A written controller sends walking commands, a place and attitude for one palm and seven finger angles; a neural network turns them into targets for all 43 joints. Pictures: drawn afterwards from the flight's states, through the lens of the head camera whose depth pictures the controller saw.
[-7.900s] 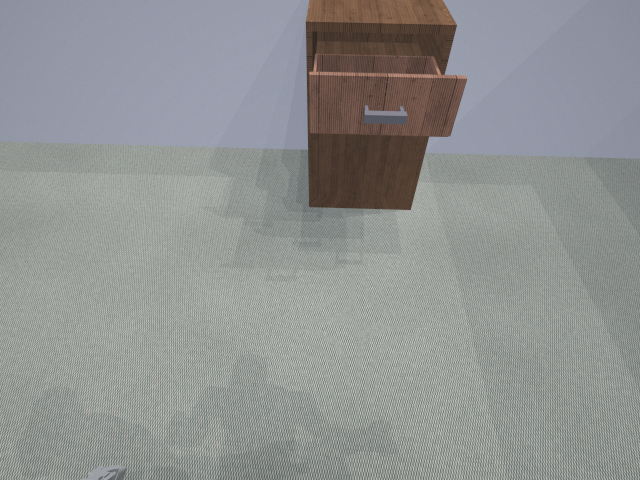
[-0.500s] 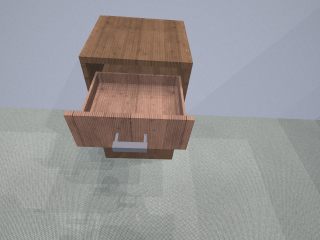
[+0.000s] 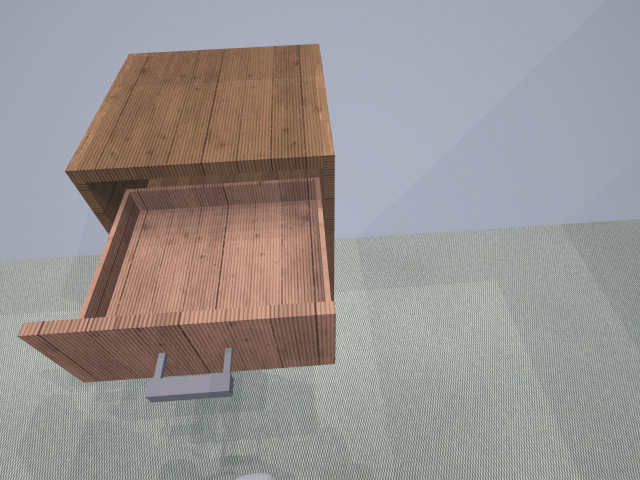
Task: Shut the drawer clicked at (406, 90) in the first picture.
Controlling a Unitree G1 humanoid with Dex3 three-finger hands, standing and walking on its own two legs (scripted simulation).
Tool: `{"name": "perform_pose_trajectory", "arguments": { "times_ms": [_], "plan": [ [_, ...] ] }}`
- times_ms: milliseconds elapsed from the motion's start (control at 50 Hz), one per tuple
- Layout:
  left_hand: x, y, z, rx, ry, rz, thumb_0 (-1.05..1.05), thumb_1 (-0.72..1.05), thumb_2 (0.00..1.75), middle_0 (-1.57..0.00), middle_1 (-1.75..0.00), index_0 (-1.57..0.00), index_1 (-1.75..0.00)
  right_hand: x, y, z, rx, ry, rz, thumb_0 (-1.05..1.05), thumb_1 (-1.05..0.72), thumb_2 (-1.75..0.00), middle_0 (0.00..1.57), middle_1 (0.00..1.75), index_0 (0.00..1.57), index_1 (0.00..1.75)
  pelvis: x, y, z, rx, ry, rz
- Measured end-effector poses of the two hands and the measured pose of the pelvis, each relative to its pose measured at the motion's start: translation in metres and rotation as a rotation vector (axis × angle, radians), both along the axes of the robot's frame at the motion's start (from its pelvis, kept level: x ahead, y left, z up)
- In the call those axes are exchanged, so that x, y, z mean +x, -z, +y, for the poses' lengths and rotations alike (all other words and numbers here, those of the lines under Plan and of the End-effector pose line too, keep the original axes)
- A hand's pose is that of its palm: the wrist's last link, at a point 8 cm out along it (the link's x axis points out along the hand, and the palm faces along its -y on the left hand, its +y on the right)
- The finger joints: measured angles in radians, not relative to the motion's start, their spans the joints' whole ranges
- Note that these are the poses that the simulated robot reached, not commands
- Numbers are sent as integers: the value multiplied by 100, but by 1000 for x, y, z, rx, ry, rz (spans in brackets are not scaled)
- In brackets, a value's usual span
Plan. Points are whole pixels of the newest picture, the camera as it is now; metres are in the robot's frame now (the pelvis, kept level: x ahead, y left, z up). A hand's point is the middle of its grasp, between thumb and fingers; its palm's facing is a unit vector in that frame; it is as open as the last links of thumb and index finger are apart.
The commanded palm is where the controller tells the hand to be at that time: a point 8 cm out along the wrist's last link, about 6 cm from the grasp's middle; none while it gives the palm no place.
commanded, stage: come to a stop and stand still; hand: left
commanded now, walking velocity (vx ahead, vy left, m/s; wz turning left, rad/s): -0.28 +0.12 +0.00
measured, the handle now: (193, 372) +0.28 +0.21 -0.09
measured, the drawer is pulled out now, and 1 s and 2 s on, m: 0.30 0.30 0.28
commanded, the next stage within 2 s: look again from close up in 0.82 s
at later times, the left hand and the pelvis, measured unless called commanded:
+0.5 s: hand out of the picture +0.01 +0.17 -0.19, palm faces +0.01 -0.97 -0.26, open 7.4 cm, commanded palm none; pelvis -0.01 -0.01 -0.02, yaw +0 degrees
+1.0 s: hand out of the picture -0.02 +0.18 -0.18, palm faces -0.01 -0.98 -0.21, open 7.4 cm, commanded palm none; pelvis -0.02 -0.01 +0.00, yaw +0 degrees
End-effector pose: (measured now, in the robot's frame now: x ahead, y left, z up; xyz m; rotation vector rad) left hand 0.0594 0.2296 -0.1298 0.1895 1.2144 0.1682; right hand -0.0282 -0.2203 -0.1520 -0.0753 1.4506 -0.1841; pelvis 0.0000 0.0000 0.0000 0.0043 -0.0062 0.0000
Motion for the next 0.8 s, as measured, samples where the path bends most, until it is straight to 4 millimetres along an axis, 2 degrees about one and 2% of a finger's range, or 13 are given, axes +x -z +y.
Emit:
{"name": "perform_pose_trajectory", "arguments": {
  "times_ms": [80,180,240,340,400,460,520,600,800],
  "plan": [
    [-5,5,-1,-5,-7,67,-1,95,90,-20,-30,-20,-30,42,-1,4,-2,-23,-56,1,-91,-90,20,30,20,30,14,-1,0,-3,8,-2],
    [-10,22,3,-33,-45,112,0,93,90,-20,-30,-20,-30,72,1,4,-42,-43,-84,2,-94,-90,20,30,20,30,25,8,8,-11,8,-26],
    [-13,26,6,-39,-58,129,0,92,90,-20,-30,-20,-30,84,-4,5,-59,-64,-108,2,-94,-90,20,30,20,30,24,8,10,14,18,-31],
    [-25,22,5,-24,-66,147,0,91,90,-20,-30,-20,-30,96,-6,0,-58,-95,-148,2,-94,-90,20,30,20,30,12,6,5,22,19,-19],
    [-37,19,0,-5,-57,150,0,91,90,-20,-30,-20,-30,101,-3,-6,-41,-95,-184,1,-93,-90,20,30,20,30,4,7,-2,21,19,-6],
    [-51,22,-4,21,-25,131,0,91,90,-20,-30,-20,-30,105,5,-17,-28,-86,-249,1,-92,-90,20,30,20,30,-8,17,-10,19,21,-9],
    [-62,22,-11,16,-10,116,0,91,90,-20,-30,-20,-30,99,1,-22,-26,-82,-287,1,-91,-90,20,30,20,30,-16,18,-14,8,4,-38],
    [-63,24,-16,-5,-2,70,0,91,90,-20,-30,-20,-30,80,-1,-25,-30,-76,-295,1,-91,-90,20,30,20,30,-22,18,-15,6,-1,-66],
    [-56,19,-9,-27,16,20,0,91,90,-20,-30,-20,-30,-2,-2,-16,-32,-58,-108,1,-91,-90,20,30,20,30,-29,12,-9,-7,-2,-33]
  ]
}}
